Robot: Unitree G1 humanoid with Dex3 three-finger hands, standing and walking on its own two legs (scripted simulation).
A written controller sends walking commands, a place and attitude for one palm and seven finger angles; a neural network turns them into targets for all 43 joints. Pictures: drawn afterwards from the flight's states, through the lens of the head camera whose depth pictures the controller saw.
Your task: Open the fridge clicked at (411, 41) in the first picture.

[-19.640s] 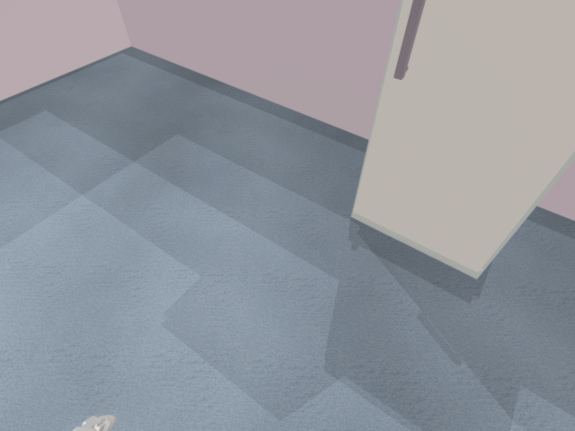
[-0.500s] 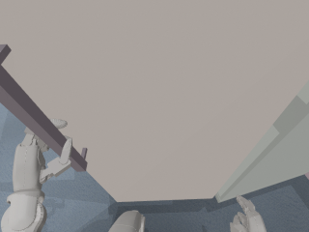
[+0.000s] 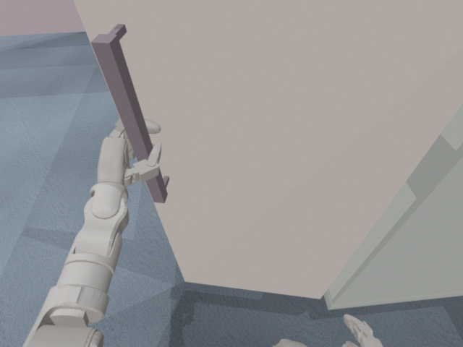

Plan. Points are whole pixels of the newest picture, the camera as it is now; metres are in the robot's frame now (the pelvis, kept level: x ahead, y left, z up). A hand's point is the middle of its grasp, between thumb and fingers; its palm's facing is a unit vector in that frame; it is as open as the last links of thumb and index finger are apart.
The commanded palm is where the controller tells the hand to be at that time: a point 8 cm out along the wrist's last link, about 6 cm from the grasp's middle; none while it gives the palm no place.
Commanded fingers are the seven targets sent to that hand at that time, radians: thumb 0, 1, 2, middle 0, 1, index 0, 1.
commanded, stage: stop walking and hold the door back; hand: left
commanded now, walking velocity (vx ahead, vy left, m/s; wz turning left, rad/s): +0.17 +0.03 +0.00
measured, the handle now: (144, 131) +0.42 +0.19 +0.15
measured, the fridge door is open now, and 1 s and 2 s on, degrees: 77 75 73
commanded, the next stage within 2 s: loosen the grip on the handle in 0.92 s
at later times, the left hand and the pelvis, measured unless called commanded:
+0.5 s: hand (156, 148) +0.42 +0.17 +0.12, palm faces +0.13 -0.97 -0.20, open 6.0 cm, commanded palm +0.38 +0.23 +0.11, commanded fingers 0.00 0.90 0.90 -0.45 -1.40 -0.45 -1.40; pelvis +0.01 +0.01 -0.01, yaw -4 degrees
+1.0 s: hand (154, 157) +0.39 +0.17 +0.12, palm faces +0.09 -0.98 -0.16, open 6.1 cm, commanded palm +0.37 +0.23 +0.12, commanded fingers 0.00 0.90 0.90 -0.45 -1.40 -0.45 -1.40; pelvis +0.01 +0.03 -0.01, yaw -7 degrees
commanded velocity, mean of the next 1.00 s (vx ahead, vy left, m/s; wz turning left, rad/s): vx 0.02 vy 0.04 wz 0.00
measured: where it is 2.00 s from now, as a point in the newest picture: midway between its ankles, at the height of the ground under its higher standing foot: outside the picture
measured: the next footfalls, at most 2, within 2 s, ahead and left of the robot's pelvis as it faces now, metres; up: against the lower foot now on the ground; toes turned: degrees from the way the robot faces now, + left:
right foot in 0.10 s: +0.06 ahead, -0.10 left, +0.00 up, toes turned -8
left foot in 0.50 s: +0.08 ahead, +0.13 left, +0.00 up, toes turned -6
